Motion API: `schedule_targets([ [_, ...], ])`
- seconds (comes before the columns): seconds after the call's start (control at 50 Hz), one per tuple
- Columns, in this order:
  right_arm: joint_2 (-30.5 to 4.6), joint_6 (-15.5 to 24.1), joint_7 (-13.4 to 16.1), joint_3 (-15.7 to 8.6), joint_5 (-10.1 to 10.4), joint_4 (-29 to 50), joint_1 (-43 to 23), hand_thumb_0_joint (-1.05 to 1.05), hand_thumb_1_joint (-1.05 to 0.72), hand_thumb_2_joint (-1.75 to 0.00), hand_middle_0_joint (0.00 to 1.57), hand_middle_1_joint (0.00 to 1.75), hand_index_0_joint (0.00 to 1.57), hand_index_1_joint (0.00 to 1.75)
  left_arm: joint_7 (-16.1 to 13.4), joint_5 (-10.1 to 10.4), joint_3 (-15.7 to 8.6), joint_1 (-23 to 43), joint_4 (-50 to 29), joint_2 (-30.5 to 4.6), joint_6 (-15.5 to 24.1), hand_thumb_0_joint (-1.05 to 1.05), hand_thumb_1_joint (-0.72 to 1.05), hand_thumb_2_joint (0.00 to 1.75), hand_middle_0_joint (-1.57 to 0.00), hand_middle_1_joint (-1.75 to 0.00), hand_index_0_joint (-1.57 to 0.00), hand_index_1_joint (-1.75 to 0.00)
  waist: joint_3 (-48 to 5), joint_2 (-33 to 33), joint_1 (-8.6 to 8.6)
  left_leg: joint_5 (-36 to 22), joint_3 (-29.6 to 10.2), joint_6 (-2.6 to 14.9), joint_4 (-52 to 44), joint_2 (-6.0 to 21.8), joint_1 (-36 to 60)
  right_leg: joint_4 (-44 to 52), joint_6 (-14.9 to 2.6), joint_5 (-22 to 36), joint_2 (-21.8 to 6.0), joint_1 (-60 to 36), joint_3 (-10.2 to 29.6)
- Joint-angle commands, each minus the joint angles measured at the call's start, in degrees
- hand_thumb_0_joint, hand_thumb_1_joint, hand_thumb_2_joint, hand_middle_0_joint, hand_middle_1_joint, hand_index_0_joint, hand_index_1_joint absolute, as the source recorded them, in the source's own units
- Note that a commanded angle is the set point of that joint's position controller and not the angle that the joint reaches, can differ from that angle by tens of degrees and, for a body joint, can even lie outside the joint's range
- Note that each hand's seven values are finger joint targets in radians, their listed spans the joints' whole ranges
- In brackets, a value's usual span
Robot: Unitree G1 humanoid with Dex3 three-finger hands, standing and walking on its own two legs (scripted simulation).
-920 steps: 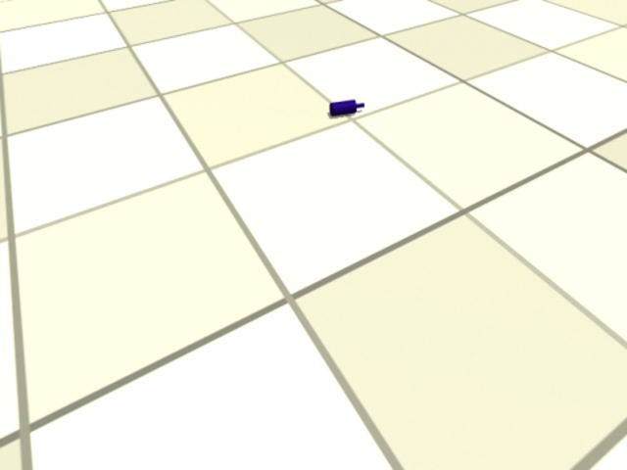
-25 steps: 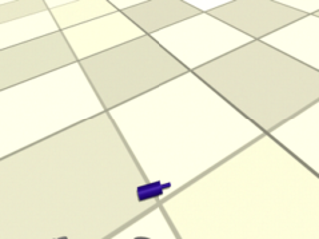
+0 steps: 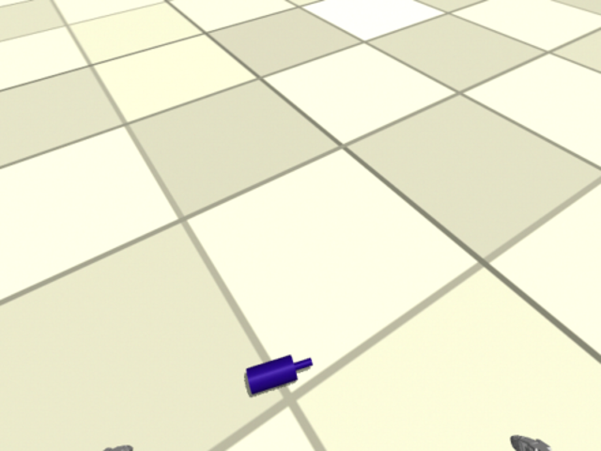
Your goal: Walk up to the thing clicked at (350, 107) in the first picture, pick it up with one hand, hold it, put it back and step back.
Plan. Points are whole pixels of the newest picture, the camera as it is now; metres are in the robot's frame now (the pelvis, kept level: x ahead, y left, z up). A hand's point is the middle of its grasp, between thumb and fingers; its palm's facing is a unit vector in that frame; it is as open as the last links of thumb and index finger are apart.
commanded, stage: walk up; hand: left
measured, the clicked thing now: (280, 371) +0.46 +0.13 -0.72
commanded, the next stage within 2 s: none
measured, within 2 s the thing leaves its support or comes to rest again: neither
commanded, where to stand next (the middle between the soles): +0.02 -0.02 m, yaw -4 degrees
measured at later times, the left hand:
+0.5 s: hand out of the picture +0.09 +0.26 -0.14, palm faces -0.07 -0.92 -0.38, open 7.4 cm
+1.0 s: hand out of the picture +0.06 +0.28 -0.14, palm faces -0.17 -0.92 -0.35, open 7.4 cm
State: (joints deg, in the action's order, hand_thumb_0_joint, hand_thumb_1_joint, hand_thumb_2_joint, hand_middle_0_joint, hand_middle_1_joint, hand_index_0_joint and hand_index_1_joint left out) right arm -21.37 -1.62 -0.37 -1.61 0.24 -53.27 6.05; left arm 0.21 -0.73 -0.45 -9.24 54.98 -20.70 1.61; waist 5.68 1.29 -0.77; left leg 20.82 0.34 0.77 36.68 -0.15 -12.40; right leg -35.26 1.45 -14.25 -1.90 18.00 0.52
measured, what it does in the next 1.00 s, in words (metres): lifts its right foot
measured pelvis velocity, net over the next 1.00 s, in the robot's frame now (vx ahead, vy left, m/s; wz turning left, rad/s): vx -0.03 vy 0.00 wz -0.10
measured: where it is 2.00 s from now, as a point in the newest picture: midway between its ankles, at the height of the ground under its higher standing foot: outside the picture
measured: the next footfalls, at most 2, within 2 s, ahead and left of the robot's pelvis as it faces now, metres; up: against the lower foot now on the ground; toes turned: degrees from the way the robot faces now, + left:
right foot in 1.06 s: +0.06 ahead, -0.15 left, +0.00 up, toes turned -6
left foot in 1.48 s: +0.03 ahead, +0.12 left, +0.00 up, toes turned -2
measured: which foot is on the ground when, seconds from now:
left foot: down 0.00-1.00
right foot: down 0.00-0.66, up 0.68-1.00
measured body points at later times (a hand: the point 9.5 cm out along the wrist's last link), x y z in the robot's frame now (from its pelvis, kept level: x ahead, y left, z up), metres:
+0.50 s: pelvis -0.03 +0.00 +0.00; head +0.03 -0.01 +0.45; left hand +0.10 +0.30 -0.12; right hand +0.05 -0.33 -0.13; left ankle -0.02 +0.12 -0.71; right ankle +0.05 -0.14 -0.72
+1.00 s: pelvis -0.03 +0.00 +0.01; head -0.01 +0.02 +0.46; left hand +0.07 +0.33 -0.11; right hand -0.05 -0.33 -0.09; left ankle -0.07 +0.14 -0.72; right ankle -0.01 -0.14 -0.70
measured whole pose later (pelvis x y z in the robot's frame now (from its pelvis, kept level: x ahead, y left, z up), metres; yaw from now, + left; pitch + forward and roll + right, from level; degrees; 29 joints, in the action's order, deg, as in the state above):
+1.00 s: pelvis -0.03 +0.00 +0.01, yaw -6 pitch -3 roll +0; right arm -22.4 3.3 -1.4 -4.3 -2.2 -53.4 18.9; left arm 4.0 -2.0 -4.0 -12.1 56.7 -25.5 -1.0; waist 5.3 -2.1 2.0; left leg 18.9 2.1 -0.3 25.4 2.9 -4.0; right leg -41.3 -0.5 -23.5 -1.0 19.7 2.3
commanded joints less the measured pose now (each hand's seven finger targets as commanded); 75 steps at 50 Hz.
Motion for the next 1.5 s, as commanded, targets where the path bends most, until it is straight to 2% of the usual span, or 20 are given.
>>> schedule_targets([
  [0.0,-14.39,2.06,0.14,-3.55,-0.37,1.53,-0.56,0.0,-0.9,-0.9,0.2,0.3,0.2,0.3,-1.27,0.8,-3.01,2.89,-2.91,-12.61,0.64,0.0,0.9,0.9,-0.2,-0.3,-0.2,-0.3,-7.86,-2.42,0.06,-13.99,-10.22,4.66,-12.55,9.98,0.7,3.84,-3.29,10.49,-2.13,-4.03,3.38],
  [0.34,-11.57,1.07,-0.13,-3.26,-0.64,-2.95,-3.18,0.0,-0.9,-0.9,0.2,0.3,0.2,0.3,-1.04,0.28,-3.09,6.43,2.31,-13.72,0.13,0.0,0.9,0.9,-0.2,-0.3,-0.2,-0.3,-6.28,-2.3,0.3,-1.2,-3.93,2.43,-15.53,5.79,0.41,10.67,-4.17,8.41,-4.64,-6.81,7.57],
  [0.4,-11.91,-0.32,0.17,-3.99,0.46,-2.25,-1.88,0.0,-0.9,-0.9,0.2,0.3,0.2,0.3,-1.81,0.9,-4.72,5.46,0.21,-17.45,-0.92,0.0,0.9,0.9,-0.2,-0.3,-0.2,-0.3,-8.0,-6.39,0.12,-16.6,-0.4,1.06,-0.46,1.78,2.67,10.11,-9.06,29.96,-10.79,-4.42,12.76],
  [0.48,-10.66,-2.17,-0.23,-4.45,-0.63,-0.06,2.49,0.0,-0.9,-0.9,0.2,0.3,0.2,0.3,-2.59,-0.84,-5.86,7.26,-3.41,-19.25,-1.57,0.0,0.9,0.9,-0.2,-0.3,-0.2,-0.3,-10.8,-11.15,0.25,12.97,-5.09,0.45,21.0,-1.85,-2.42,13.38,-16.6,24.16,-18.88,-2.01,20.65],
  [0.58,-10.56,0.21,-0.36,-5.06,-1.15,-3.46,10.53,0.0,-0.9,-0.9,0.2,0.3,0.2,0.3,-1.63,-1.91,-4.63,10.91,-5.49,-14.98,-2.75,0.0,0.9,0.9,-0.2,-0.3,-0.2,-0.3,-13.75,-9.01,3.51,1.62,1.1,-0.14,-8.71,-1.39,3.54,6.26,-10.2,-7.01,-8.5,-1.04,11.36],
  [0.6,-10.32,1.12,-0.09,-5.02,-1.89,-4.43,10.23,0.0,-0.9,-0.9,0.2,0.3,0.2,0.3,-1.05,-1.24,-3.94,8.68,-4.83,-12.2,-3.54,0.0,0.9,0.9,-0.2,-0.3,-0.2,-0.3,-12.55,-5.03,3.11,1.05,-2.54,0.32,-15.96,-0.93,8.8,1.33,-7.98,-14.2,-4.25,4.22,11.16],
  [0.64,-21.82,2.38,0.56,-6.64,-3.07,0.05,2.02,0.0,-0.9,-0.9,0.2,0.3,0.2,0.3,-1.1,-0.81,-4.23,8.03,-4.63,-12.27,-4.02,0.0,0.9,0.9,-0.2,-0.3,-0.2,-0.3,-4.23,8.08,2.11,20.79,-32.72,8.1,-26.9,21.04,-4.71,-13.27,-2.88,-16.85,3.07,12.67,10.74],
  [0.66,-21.27,2.88,0.68,-6.57,-2.55,1.07,-3.24,0.0,-0.9,-0.9,0.2,0.3,0.2,0.3,-1.2,-0.88,-5.33,9.51,-3.06,-15.32,-3.62,0.0,0.9,0.9,-0.2,-0.3,-0.2,-0.3,0.6,5.64,1.65,20.43,-33.35,11.62,-28.13,22.42,-13.84,-17.82,-2.86,-15.51,2.3,7.04,12.68],
  [0.72,-16.31,5.3,1.63,-5.24,-2.64,0.82,-1.2,0.0,-0.9,-0.9,0.2,0.3,0.2,0.3,0.06,-0.23,-5.52,3.29,-1.22,-14.52,-3.37,0.0,0.9,0.9,-0.2,-0.3,-0.2,-0.3,-2.71,2.29,-0.42,-4.45,-17.73,6.43,-19.85,14.67,2.44,-18.84,-2.06,-7.35,2.79,10.61,11.74],
  [0.84,-18.28,6.45,0.95,-7.51,-2.31,0.49,14.12,0.0,-0.9,-0.9,0.2,0.3,0.2,0.3,2.6,-1.43,-5.97,9.19,-6.34,-15.72,-1.41,0.0,0.9,0.9,-0.2,-0.3,-0.2,-0.3,-0.06,5.83,7.06,1.84,-21.59,10.74,-22.98,17.58,22.82,-13.52,-1.66,-10.53,1.46,24.66,8.42],
  [0.96,-17.09,5.66,-0.71,-6.39,-2.11,5.34,11.19,0.0,-0.9,-0.9,0.2,0.3,0.2,0.3,3.34,-0.62,-5.53,3.04,-6.23,-13.11,0.98,0.0,0.9,0.9,-0.2,-0.3,-0.2,-0.3,-0.38,11.44,3.98,-15.07,-8.28,10.07,-18.15,13.31,8.54,1.09,-2.2,-9.21,1.47,3.27,-1.85],
  [1.0,-15.11,4.21,-0.42,-5.14,-1.06,6.44,8.66,0.0,-0.9,-0.9,0.2,0.3,0.2,0.3,1.96,-0.51,-5.43,-4.0,-3.21,-11.34,1.6,0.0,0.9,0.9,-0.2,-0.3,-0.2,-0.3,-3.78,7.45,0.21,-28.81,-1.54,6.41,-6.47,8.99,2.66,12.19,-3.0,4.22,4.39,-10.25,-5.81],
  [1.02,-11.63,3.74,-0.15,-3.64,-0.11,6.84,8.86,0.0,-0.9,-0.9,0.2,0.3,0.2,0.3,0.98,-0.64,-6.07,-7.84,-1.79,-12.77,1.66,0.0,0.9,0.9,-0.2,-0.3,-0.2,-0.3,-7.66,1.33,-2.28,-26.83,0.2,3.87,2.19,6.54,-1.22,13.9,-3.37,9.14,2.8,-18.4,-3.31],
  [1.06,-6.98,2.81,0.74,-1.63,0.6,7.71,12.43,0.0,-0.9,-0.9,0.2,0.3,0.2,0.3,-0.37,-0.79,-6.81,-7.36,-4.49,-19.56,2.26,0.0,0.9,0.9,-0.2,-0.3,-0.2,-0.3,-10.62,-11.43,-1.58,11.7,-4.73,0.12,16.19,-1.8,-14.26,20.02,-11.52,9.26,-20.08,-20.59,27.83],
  [1.08,-12.15,2.12,1.47,-3.42,0.29,5.97,12.04,0.0,-0.9,-0.9,0.2,0.3,0.2,0.3,-0.33,-0.52,-6.7,-3.69,-5.39,-20.18,1.96,0.0,0.9,0.9,-0.2,-0.3,-0.2,-0.3,-7.63,-6.71,-0.99,15.28,-7.97,0.39,22.43,0.38,-10.65,17.28,-16.63,7.78,-21.28,-12.33,27.17],
  [1.16,-12.13,1.32,1.32,-3.38,0.39,2.03,15.36,0.0,-0.9,-0.9,0.2,0.3,0.2,0.3,-1.23,0.36,-5.32,1.88,-6.32,-16.31,1.74,0.0,0.9,0.9,-0.2,-0.3,-0.2,-0.3,-3.08,-8.8,1.72,7.56,-8.79,-0.4,18.6,1.69,-8.76,15.05,-12.02,17.35,-13.35,-5.2,10.36],
  [1.38,-12.44,-0.28,0.74,-4.88,-1.24,4.92,11.01,0.0,-0.9,-0.9,0.2,0.3,0.2,0.3,-3.26,-0.26,-6.39,4.03,-9.01,-17.23,-0.53,0.0,0.9,0.9,-0.2,-0.3,-0.2,-0.3,-10.57,-11.89,0.48,6.84,-2.7,-1.35,13.0,1.31,-10.48,2.07,-14.86,34.03,-16.66,-9.26,9.0],
  [1.44,-11.84,0.74,0.22,-5.41,-2.08,3.68,12.69,0.0,-0.9,-0.9,0.2,0.3,0.2,0.3,-3.07,0.87,-5.44,6.03,-9.5,-16.78,-1.42,0.0,0.9,0.9,-0.2,-0.3,-0.2,-0.3,-10.2,-9.47,3.18,-6.91,0.62,-0.17,-6.42,-1.02,-0.2,-5.11,-10.25,22.67,-12.62,-2.16,6.46],
  [1.46,-14.24,1.22,0.31,-5.97,-3.25,4.43,11.67,0.0,-0.9,-0.9,0.2,0.3,0.2,0.3,-2.95,1.28,-4.71,4.66,-9.39,-13.98,-1.93,0.0,0.9,0.9,-0.2,-0.3,-0.2,-0.3,-9.09,-2.17,2.86,-13.06,-8.62,1.69,-11.93,4.1,1.93,-11.4,-6.43,12.21,-8.09,3.44,4.26],
  [1.48,-20.31,1.52,0.17,-6.95,-3.33,6.68,6.9,0.0,-0.9,-0.9,0.2,0.3,0.2,0.3,-3.19,1.72,-3.83,3.36,-10.02,-10.55,-2.15,0.0,0.9,0.9,-0.2,-0.3,-0.2,-0.3,-8.12,12.78,0.99,-22.28,-27.53,7.66,-14.79,16.93,3.06,-19.2,-2.62,-13.59,2.58,13.32,-1.08],
])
